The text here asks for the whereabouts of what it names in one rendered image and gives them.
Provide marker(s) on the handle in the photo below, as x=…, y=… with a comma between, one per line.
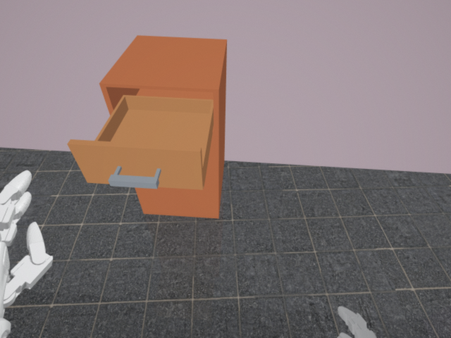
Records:
x=117, y=180

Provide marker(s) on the cabinet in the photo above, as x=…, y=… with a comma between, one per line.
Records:
x=177, y=67

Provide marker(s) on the left robot hand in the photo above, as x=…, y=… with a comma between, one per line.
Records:
x=14, y=202

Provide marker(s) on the right robot hand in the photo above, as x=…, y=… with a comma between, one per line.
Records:
x=356, y=324

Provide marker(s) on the drawer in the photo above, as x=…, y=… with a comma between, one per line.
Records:
x=144, y=133

